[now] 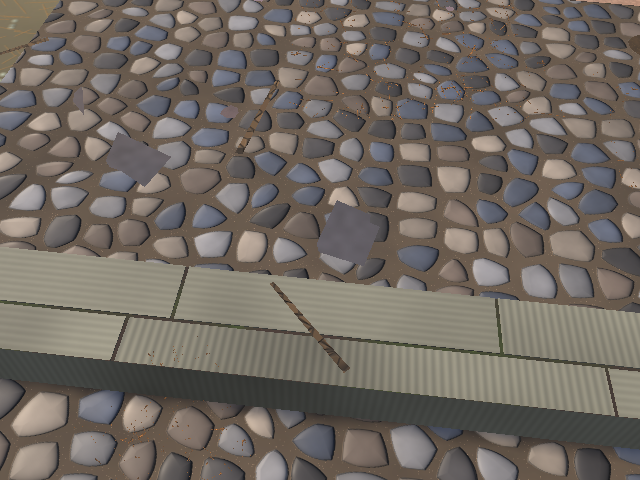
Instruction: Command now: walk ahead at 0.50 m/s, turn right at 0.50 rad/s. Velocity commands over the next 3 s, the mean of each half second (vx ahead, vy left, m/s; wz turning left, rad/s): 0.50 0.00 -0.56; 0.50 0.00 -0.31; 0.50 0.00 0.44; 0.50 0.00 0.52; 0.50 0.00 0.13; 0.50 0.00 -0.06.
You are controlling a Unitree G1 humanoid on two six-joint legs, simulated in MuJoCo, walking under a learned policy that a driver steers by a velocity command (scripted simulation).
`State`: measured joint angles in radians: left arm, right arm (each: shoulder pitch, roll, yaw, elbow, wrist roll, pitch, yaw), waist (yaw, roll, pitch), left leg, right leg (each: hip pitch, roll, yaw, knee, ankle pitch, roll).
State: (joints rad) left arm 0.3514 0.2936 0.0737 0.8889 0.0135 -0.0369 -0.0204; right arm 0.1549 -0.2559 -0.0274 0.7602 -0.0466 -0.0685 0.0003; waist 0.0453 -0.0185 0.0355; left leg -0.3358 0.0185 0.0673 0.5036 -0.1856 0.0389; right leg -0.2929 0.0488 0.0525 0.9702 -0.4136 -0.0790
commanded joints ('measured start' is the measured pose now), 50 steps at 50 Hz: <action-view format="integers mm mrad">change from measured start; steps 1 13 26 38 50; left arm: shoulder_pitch -17 -357 -121 144 93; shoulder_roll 71 5 129 123 160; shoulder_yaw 16 -27 28 17 -27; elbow -59 -162 -89 -45 27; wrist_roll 19 24 -12 1 -47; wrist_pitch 8 24 15 -20 -42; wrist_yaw -15 -66 16 39 52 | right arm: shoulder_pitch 104 214 111 -131 -64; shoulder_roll -97 -133 -118 -72 14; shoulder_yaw -28 -46 -34 -25 54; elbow -12 99 20 -87 -213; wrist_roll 13 22 12 -18 18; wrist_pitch -11 -34 -2 50 97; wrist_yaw -11 -10 -3 -10 10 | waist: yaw -54 -83 -45 27 -147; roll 140 107 14 -7 -53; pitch -14 53 -35 -15 -154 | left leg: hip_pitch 269 300 -276 -844 -112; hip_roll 273 239 112 99 -55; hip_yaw -299 98 -93 -58 165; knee -336 -353 673 1094 850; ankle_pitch -87 331 -151 -210 -177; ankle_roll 75 79 -57 -84 112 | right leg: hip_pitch -302 -297 243 480 113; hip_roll -106 -115 -244 -262 -240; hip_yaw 15 -124 283 417 -60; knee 107 -257 -710 -726 -778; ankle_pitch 85 373 536 432 1687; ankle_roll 7 34 -213 -276 -90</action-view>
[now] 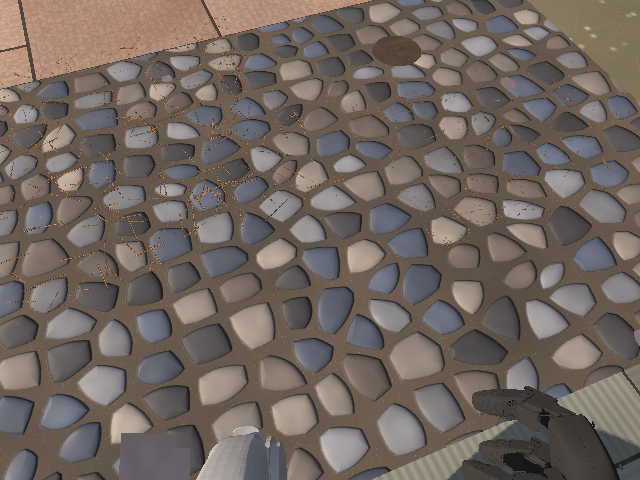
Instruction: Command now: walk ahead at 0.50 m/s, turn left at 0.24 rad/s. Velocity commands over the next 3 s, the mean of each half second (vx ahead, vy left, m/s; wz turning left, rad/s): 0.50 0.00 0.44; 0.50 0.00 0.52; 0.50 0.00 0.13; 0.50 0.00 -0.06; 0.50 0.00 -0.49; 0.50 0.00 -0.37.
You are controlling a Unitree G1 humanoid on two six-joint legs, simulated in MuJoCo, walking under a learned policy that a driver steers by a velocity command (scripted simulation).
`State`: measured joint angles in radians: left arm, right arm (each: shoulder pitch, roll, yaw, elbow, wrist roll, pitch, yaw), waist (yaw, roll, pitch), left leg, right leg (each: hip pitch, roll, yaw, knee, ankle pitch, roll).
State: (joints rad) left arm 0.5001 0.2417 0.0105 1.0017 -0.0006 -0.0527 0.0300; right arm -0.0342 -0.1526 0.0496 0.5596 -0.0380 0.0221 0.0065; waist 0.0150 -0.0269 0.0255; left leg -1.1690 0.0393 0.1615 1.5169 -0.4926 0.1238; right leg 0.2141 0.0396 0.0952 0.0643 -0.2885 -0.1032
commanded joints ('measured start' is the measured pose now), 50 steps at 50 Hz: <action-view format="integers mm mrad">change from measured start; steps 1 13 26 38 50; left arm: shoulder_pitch -62 -269 -687 -312 -103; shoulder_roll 251 19 92 81 184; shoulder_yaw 51 -30 31 61 75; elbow -78 -384 -483 -342 -195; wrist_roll -23 8 -17 8 -20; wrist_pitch -23 -43 -79 -73 -45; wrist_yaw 0 -57 -75 -34 -43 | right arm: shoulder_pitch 263 284 533 348 -43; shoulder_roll -128 -119 -209 -177 -136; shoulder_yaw -45 -68 -127 -120 -85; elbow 39 236 235 73 -41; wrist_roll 9 58 66 77 66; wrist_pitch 9 -122 -49 -69 -95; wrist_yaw -1 39 -64 -6 34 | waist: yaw -174 102 -71 -33 90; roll -90 -22 164 -14 -3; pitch -223 27 -83 -33 37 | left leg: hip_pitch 808 659 1264 486 435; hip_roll -113 -43 26 65 48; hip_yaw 43 -409 -528 -288 -162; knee -222 -1202 -1125 -212 -852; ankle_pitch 79 364 1010 200 504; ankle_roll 31 52 -70 -105 -105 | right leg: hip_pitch -297 -1056 -746 -355 -192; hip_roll -258 -105 60 -255 -264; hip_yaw -102 -47 -79 140 -93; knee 308 1508 351 109 117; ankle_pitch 1724 106 333 176 446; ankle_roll -51 -24 70 -116 -81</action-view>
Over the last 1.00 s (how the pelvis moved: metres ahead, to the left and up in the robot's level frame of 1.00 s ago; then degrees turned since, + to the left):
0.51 -0.14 0.00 -26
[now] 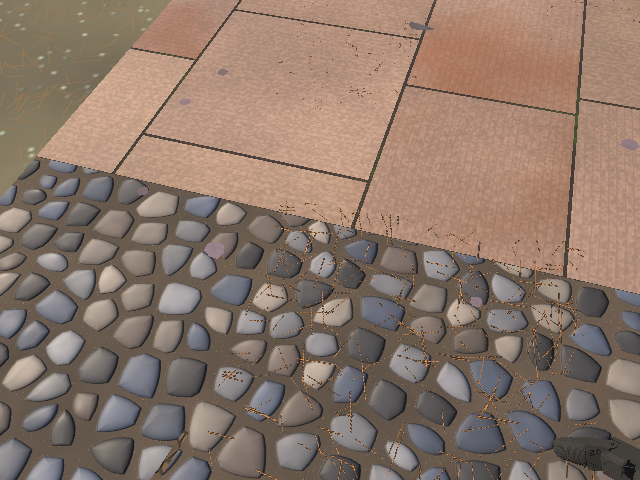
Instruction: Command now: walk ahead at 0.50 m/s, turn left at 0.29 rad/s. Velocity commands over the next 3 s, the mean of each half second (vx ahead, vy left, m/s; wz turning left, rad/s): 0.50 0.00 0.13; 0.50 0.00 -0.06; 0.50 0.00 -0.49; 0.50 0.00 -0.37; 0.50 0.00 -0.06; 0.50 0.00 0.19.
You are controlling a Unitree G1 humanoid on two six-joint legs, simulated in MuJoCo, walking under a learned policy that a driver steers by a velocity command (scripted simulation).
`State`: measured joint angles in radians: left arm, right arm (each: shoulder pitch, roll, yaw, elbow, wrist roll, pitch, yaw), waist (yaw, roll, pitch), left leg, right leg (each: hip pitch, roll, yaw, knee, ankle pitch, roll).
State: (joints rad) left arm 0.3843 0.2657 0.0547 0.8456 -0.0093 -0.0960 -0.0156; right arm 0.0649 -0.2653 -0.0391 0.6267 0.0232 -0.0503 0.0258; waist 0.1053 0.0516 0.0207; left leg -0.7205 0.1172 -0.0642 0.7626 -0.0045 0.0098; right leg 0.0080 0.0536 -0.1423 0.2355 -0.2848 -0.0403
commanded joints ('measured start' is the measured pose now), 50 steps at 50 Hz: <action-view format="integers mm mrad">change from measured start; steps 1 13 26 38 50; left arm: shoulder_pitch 31 -84 -391 -151 -1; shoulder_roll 164 116 73 101 167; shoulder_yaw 31 10 -11 10 40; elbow -28 -101 -184 -119 -37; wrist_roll -13 -3 -5 24 -17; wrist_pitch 7 0 12 9 24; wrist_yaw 2 13 -18 -12 23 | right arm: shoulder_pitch -167 162 285 202 -90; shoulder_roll -26 -91 -186 -122 -52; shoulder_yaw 4 -38 -70 -45 -22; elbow -122 -5 120 82 9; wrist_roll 8 -29 2 -11 -11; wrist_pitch -25 -30 -36 -42 -51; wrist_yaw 21 1 -20 -27 -8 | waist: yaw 3 -103 -168 -92 -32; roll -91 10 11 -153 -122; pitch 45 -103 23 -79 11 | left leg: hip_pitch -17 626 605 39 150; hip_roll -39 122 107 10 -68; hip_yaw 74 -215 -31 -13 25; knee -129 -499 -557 413 -193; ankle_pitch -19 96 -20 -288 63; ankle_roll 17 260 194 26 -50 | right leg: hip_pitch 56 -660 -606 -131 -166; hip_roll -295 -194 -143 -303 -239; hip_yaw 148 204 167 476 316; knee -40 973 354 -11 -40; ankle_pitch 473 -50 319 121 233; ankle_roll -143 46 35 -190 -170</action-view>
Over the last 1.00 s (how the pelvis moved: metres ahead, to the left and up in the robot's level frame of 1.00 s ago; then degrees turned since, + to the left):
0.60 0.17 0.15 34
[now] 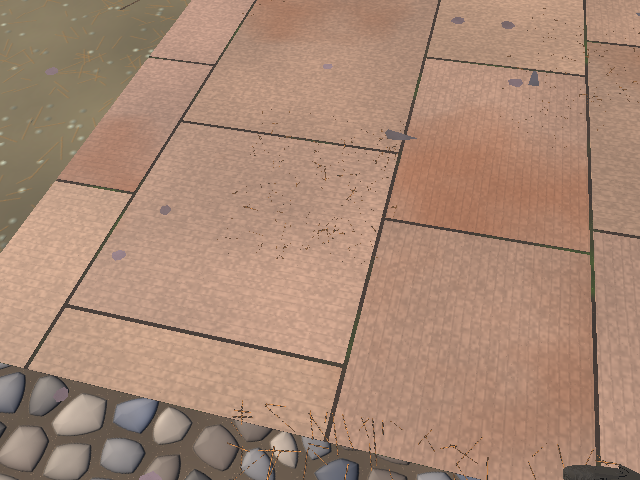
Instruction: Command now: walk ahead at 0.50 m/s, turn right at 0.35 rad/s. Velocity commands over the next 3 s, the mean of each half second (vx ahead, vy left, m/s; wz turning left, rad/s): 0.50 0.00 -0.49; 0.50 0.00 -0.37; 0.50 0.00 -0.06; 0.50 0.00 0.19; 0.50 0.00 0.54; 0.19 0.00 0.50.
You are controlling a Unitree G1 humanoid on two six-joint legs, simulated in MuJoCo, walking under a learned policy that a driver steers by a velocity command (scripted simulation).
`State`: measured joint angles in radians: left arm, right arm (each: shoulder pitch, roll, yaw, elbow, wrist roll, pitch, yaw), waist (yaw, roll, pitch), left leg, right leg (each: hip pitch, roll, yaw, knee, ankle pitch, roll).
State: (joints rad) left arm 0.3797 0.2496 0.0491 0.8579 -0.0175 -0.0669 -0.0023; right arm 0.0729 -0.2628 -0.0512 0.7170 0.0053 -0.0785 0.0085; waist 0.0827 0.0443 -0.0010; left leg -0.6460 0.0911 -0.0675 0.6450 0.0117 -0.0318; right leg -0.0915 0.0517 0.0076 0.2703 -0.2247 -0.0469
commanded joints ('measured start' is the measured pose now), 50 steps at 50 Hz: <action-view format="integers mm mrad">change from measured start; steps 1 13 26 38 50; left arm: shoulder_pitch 12 -66 -347 -133 -22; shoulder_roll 183 125 62 136 166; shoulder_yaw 48 48 24 52 50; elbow -46 -134 -266 -222 -120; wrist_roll -11 -11 -4 14 7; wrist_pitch -1 17 42 8 -12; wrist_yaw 12 11 -42 -26 9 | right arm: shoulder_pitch -114 133 200 115 -100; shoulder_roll -62 -79 -190 -157 -71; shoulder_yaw -12 -30 -72 -40 -13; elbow -88 4 92 38 -5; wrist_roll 9 -20 6 6 4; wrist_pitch -27 -34 -12 -50 -15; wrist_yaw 14 2 -22 -10 11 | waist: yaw -9 -98 -153 -64 -13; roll -122 81 9 -92 -110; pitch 36 -31 75 -78 50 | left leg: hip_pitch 87 564 638 -48 -13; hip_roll -46 190 195 59 5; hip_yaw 19 -192 202 5 46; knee -105 -428 -480 558 -14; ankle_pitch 33 -186 59 -329 139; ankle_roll -3 195 177 45 -1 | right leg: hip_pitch -48 -611 -586 49 -12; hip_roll -248 -179 -162 -279 -216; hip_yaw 189 115 -14 360 126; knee -54 933 436 2 -119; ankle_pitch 155 -78 200 179 228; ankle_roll -159 26 16 -227 -165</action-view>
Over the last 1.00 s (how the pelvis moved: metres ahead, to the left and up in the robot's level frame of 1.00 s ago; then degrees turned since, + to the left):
0.56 0.00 0.01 -1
